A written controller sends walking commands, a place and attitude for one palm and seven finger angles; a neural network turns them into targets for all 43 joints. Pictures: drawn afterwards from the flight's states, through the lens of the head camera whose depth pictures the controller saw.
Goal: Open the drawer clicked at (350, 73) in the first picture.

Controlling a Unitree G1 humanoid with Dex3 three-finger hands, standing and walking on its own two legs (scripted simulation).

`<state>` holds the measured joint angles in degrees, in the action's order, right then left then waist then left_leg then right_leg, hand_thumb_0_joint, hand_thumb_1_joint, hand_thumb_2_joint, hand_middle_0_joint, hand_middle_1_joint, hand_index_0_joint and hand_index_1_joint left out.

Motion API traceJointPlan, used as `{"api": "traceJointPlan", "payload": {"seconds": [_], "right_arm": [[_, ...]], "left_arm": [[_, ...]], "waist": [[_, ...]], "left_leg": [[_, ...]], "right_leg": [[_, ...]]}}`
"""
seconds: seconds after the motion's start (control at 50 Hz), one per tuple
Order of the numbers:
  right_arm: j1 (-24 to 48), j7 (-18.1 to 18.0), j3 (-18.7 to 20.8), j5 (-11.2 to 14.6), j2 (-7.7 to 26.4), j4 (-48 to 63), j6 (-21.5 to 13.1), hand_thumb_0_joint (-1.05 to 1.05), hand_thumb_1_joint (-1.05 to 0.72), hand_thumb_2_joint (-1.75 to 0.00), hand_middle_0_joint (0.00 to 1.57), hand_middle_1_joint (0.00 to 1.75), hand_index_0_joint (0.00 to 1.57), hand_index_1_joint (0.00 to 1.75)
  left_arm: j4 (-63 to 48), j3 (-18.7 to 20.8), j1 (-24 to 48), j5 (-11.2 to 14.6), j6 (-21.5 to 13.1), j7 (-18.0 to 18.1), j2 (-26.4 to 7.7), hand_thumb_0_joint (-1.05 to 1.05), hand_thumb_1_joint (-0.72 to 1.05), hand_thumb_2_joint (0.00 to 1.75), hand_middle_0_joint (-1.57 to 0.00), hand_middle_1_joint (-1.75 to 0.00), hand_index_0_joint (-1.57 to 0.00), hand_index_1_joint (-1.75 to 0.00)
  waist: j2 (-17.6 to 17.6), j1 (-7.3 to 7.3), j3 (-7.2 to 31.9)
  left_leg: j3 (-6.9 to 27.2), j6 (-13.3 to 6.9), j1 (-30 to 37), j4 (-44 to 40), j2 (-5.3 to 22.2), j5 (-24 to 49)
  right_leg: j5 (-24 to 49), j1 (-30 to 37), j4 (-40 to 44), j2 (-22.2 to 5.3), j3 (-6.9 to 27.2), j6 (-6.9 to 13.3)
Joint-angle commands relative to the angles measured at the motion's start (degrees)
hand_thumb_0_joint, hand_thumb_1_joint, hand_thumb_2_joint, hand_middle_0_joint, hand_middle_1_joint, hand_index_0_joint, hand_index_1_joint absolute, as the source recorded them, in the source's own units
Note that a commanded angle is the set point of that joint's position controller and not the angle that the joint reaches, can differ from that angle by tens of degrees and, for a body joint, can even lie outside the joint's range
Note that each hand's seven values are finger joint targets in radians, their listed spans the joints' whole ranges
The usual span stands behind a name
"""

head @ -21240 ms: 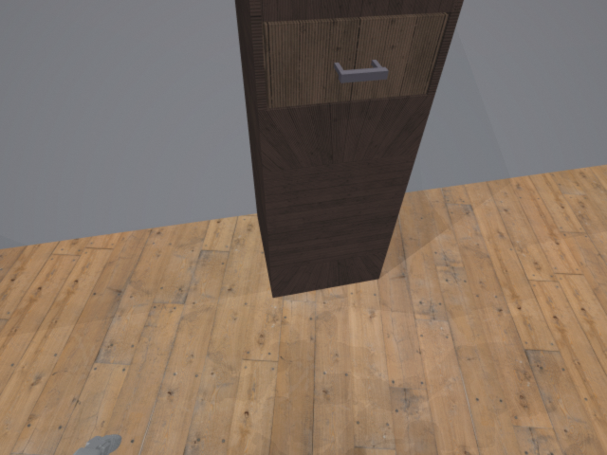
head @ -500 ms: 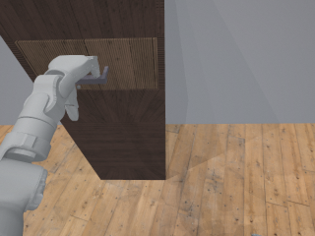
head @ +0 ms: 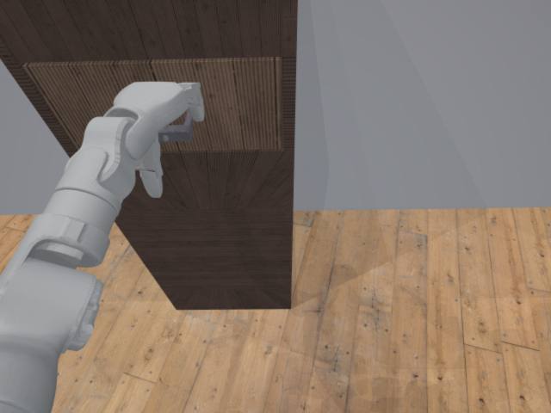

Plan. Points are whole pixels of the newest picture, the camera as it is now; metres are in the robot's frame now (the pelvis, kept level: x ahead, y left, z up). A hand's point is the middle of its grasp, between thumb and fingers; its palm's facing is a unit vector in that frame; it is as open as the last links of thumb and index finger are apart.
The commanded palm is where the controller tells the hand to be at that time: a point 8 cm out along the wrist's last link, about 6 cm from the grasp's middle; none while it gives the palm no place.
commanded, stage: move the hooked fingers above the handle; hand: left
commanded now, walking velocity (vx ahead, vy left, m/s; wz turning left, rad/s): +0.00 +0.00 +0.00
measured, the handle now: (162, 125) +0.53 +0.18 +0.13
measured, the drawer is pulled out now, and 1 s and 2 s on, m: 0.00 0.00 0.00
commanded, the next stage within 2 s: none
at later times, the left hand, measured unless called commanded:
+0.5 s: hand (93, 136) +0.45 +0.25 +0.18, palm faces -0.12 +0.03 -0.99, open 13.7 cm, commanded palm +0.45 +0.20 +0.25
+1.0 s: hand (161, 82) +0.50 +0.15 +0.23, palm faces +0.07 -0.04 -1.00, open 13.2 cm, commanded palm +0.46 +0.22 +0.25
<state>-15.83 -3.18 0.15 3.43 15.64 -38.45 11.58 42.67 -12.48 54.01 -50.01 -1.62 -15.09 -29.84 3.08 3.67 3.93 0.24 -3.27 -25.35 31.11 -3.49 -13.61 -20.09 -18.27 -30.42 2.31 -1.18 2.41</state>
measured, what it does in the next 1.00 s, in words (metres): stands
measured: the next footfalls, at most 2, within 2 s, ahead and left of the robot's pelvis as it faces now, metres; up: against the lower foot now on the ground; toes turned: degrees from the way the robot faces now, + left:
none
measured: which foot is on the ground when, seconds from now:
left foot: down 0.00-1.00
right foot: down 0.00-1.00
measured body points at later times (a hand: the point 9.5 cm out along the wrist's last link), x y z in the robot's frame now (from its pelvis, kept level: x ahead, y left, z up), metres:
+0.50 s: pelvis -0.01 +0.00 +0.00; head +0.02 -0.02 +0.45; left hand +0.45 +0.24 +0.23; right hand +0.08 -0.26 -0.12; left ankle +0.02 +0.08 -0.73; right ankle -0.06 -0.09 -0.73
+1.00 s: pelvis -0.01 +0.00 +0.00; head +0.01 -0.04 +0.45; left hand +0.49 +0.15 +0.28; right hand +0.05 -0.25 -0.14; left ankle +0.02 +0.08 -0.73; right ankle -0.06 -0.09 -0.73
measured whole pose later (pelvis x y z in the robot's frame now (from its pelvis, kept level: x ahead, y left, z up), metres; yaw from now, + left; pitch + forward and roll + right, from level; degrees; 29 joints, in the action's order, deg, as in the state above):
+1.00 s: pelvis -0.01 +0.00 +0.00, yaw -3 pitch +8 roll +0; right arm -14.0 -5.3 -4.2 5.3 14.8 -39.4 13.7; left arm 54.0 -7.8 62.4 -54.6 7.6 -4.0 -30.1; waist 4.6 5.5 5.8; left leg -2.8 -2.8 -23.7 28.4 -1.9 -12.2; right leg -18.2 -18.4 -29.2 3.5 2.0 2.5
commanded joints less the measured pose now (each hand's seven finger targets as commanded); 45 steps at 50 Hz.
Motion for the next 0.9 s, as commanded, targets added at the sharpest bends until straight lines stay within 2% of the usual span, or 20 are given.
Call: {"api": "traceJointPlan", "payload": {"seconds": [0.0,0.02,0.04,0.12,0.14,0.16,0.2,0.28,0.32,0.36,0.44,0.5,0.54,0.58,0.62,0.64,0.7,0.76,0.82,0.88], "right_arm": [[-1.3,-1.0,2.9,-1.0,7.1,6.5,-3.1,0.00,-0.90,-0.90,0.20,0.30,0.20,0.30],[-1.1,-0.8,2.7,-1.3,6.3,6.7,-3.3,0.00,-0.90,-0.90,0.20,0.30,0.20,0.30],[-0.4,-0.7,2.5,-1.3,6.3,6.7,-3.5,0.00,-0.90,-0.90,0.20,0.30,0.20,0.30],[2.2,0.3,1.8,-0.9,6.6,5.5,-2.5,0.00,-0.90,-0.90,0.20,0.30,0.20,0.30],[2.6,0.6,1.8,-0.7,6.7,5.6,-2.2,0.00,-0.90,-0.90,0.20,0.30,0.20,0.30],[2.4,0.6,1.7,-0.4,7.4,5.3,-1.8,0.00,-0.90,-0.90,0.20,0.30,0.20,0.30],[4.5,0.2,1.6,-0.1,7.6,5.1,-1.2,0.00,-0.90,-0.90,0.20,0.30,0.20,0.30],[5.7,-1.0,1.2,0.5,8.3,6.0,-0.3,0.00,-0.90,-0.90,0.20,0.30,0.20,0.30],[5.6,-1.7,1.2,0.7,8.6,7.0,0.0,0.00,-0.90,-0.90,0.20,0.30,0.20,0.30],[4.8,-1.9,1.7,1.2,8.7,8.0,-0.4,0.00,-0.90,-0.90,0.20,0.30,0.20,0.30],[3.8,-1.5,2.8,0.8,7.5,9.3,-2.5,0.00,-0.90,-0.90,0.20,0.30,0.20,0.30],[2.3,-1.5,3.1,0.4,7.4,7.4,-4.8,0.00,-0.90,-0.90,0.20,0.30,0.20,0.30],[0.8,-1.6,3.1,0.2,7.5,6.3,-6.1,0.00,-0.90,-0.90,0.20,0.30,0.20,0.30],[-0.4,-1.2,3.2,0.1,7.5,5.0,-6.9,0.00,-0.90,-0.90,0.20,0.30,0.20,0.30],[-0.5,-1.0,2.2,0.2,7.9,4.2,-6.9,0.00,-0.90,-0.90,0.20,0.30,0.20,0.30],[-0.2,-1.1,1.6,-0.1,8.3,3.8,-6.7,0.00,-0.90,-0.90,0.20,0.30,0.20,0.30],[3.0,-0.9,0.1,0.4,6.8,4.5,-5.5,0.00,-0.90,-0.90,0.20,0.30,0.20,0.30],[4.9,-1.3,-0.7,0.4,7.3,4.8,-3.7,0.00,-0.90,-0.90,0.20,0.30,0.20,0.30],[5.1,-1.3,-0.7,0.9,8.0,4.7,-2.2,0.00,-0.90,-0.90,0.20,0.30,0.20,0.30],[6.1,-2.5,-0.7,1.5,8.7,6.2,-0.5,0.00,-0.90,-0.90,0.20,0.30,0.20,0.30]], "left_arm": [[-16.9,20.5,36.0,-0.3,-6.6,11.5,-26.2,0.00,-0.50,0.30,-0.30,-1.20,-0.30,-1.20],[-17.7,21.6,36.7,-0.8,-6.1,14.8,-26.7,0.00,-0.50,0.30,-0.30,-1.20,-0.30,-1.20],[-18.0,24.7,36.9,-1.6,-5.1,17.8,-30.2,0.00,-0.50,0.30,-0.30,-1.20,-0.30,-1.20],[-6.9,20.2,30.7,-5.1,5.2,23.5,-26.7,0.00,-0.50,0.30,-0.30,-1.20,-0.30,-1.20],[-4.3,19.1,29.0,-5.3,7.5,22.9,-24.9,0.00,-0.50,0.30,-0.30,-1.20,-0.30,-1.20],[-4.4,20.4,29.2,-5.6,8.7,22.6,-27.6,0.00,-0.50,0.30,-0.30,-1.20,-0.30,-1.20],[-0.1,17.4,29.6,-7.1,12.9,21.9,-26.0,0.00,-0.50,0.30,-0.30,-1.20,-0.30,-1.20],[3.1,17.3,25.5,-6.7,15.3,16.8,-27.1,0.00,-0.50,0.30,-0.30,-1.20,-0.30,-1.20],[4.3,14.4,23.3,-6.7,15.1,12.7,-24.5,0.00,-0.50,0.30,-0.30,-1.20,-0.30,-1.20],[2.1,7.5,24.6,-6.7,13.3,8.2,-17.1,0.00,-0.50,0.30,-0.30,-1.20,-0.30,-1.20],[-15.2,-5.7,30.5,-3.2,4.4,1.3,-1.5,0.00,-0.50,0.30,-0.30,-1.20,-0.30,-1.20],[-23.6,-4.8,35.7,1.0,-2.0,1.3,-0.7,0.00,-0.50,0.30,-0.30,-1.20,-0.30,-1.20],[-24.1,-1.2,37.4,3.4,-4.9,3.7,-4.0,0.00,-0.50,0.30,-0.30,-1.20,-0.30,-1.20],[-21.8,4.6,40.1,3.5,-5.6,8.5,-8.8,0.00,-0.50,0.30,-0.30,-1.20,-0.30,-1.20],[-15.9,12.3,37.6,2.3,-3.9,14.3,-16.2,0.00,-0.50,0.30,-0.30,-1.20,-0.30,-1.20],[-13.7,17.3,36.1,1.5,-2.9,17.2,-22.3,0.00,-0.50,0.30,-0.30,-1.20,-0.30,-1.20],[-8.2,12.4,34.7,-1.3,2.4,20.8,-20.3,0.00,-0.50,0.30,-0.30,-1.20,-0.30,-1.20],[1.4,12.5,32.3,-5.5,9.0,21.9,-24.6,0.00,-0.50,0.30,-0.30,-1.20,-0.30,-1.20],[11.7,10.6,31.3,-7.3,16.3,18.7,-23.6,0.00,-0.50,0.30,-0.30,-1.20,-0.30,-1.20],[11.9,13.7,28.4,-6.2,16.6,13.5,-28.0,0.00,-0.50,0.30,-0.30,-1.20,-0.30,-1.20]], "waist": [[1.8,-2.40,25.2],[2.0,-3.11,27.3],[1.9,-4.33,29.1],[-0.4,-4.98,27.3],[-1.7,-5.49,28.2],[-3.2,-5.41,27.5],[-4.0,-4.88,26.4],[-9.4,-4.64,23.6],[-10.9,-3.08,19.9],[-9.8,-0.23,16.3],[-1.3,3.64,16.2],[7.1,3.42,18.3],[5.4,2.95,18.9],[3.1,1.87,19.1],[-1.9,-0.41,19.4],[-2.9,-1.96,21.5],[-4.0,-2.53,21.6],[-3.7,-3.28,23.6],[-5.8,-2.94,21.2],[-11.1,-3.47,19.1]], "left_leg": [[2.7,0.0,17.3,0.1,1.4,23.2],[2.6,0.3,17.2,0.0,1.6,24.8],[2.2,0.6,16.0,0.3,1.7,26.8],[-0.1,1.6,12.4,-1.0,2.6,25.8],[-0.5,1.6,12.1,-1.3,2.5,27.2],[-0.7,1.5,11.8,-1.7,2.7,26.2],[-1.3,1.1,11.3,-2.5,2.8,22.9],[-1.7,0.1,9.9,-3.7,2.2,19.2],[-1.8,-0.4,9.3,-4.1,1.8,16.6],[-1.5,-0.9,11.9,-4.0,2.2,15.8],[1.0,-1.7,22.6,-1.6,1.6,18.8],[3.6,-0.7,29.8,-0.9,1.8,19.1],[4.4,-0.2,29.6,-0.7,1.8,18.6],[4.9,0.5,27.2,-1.2,2.0,16.6],[4.5,0.9,20.8,-2.6,1.9,14.9],[3.5,0.8,17.2,-2.7,1.8,15.3],[0.8,1.0,11.4,-3.2,2.0,13.0],[-1.3,1.1,8.1,-2.7,2.0,13.7],[-1.6,1.2,6.1,-3.5,2.1,13.0],[-2.3,0.4,3.9,-4.2,1.8,12.3]], "right_leg": [[21.0,-0.1,1.4,0.2,1.7,0.6],[21.8,1.2,1.0,0.2,1.6,0.6],[23.3,3.4,0.7,0.2,1.5,0.8],[24.5,6.6,1.0,0.0,1.2,0.5],[26.0,8.1,1.4,0.0,1.2,0.4],[25.9,8.3,1.7,-0.1,1.2,0.1],[24.6,8.7,2.1,-0.5,1.6,-0.3],[25.2,11.3,3.6,-1.3,2.3,-1.2],[25.0,10.0,4.6,-1.6,2.3,-1.7],[23.7,5.6,5.9,-1.7,2.2,-1.7],[19.1,-3.4,6.6,-1.2,2.6,-1.1],[13.7,-10.2,5.7,-0.5,1.7,-0.2],[13.1,-10.4,5.4,-0.1,0.9,0.2],[12.2,-9.8,4.9,0.4,0.3,0.3],[12.0,-5.8,4.5,0.6,0.1,0.7],[13.2,-2.1,4.1,0.4,0.6,0.8],[14.1,2.9,3.7,-0.4,1.3,0.3],[17.6,7.8,4.0,-1.2,2.9,-0.3],[19.5,8.7,4.1,-1.6,2.6,-0.9],[22.3,11.8,5.0,-2.5,3.4,-1.9]]}}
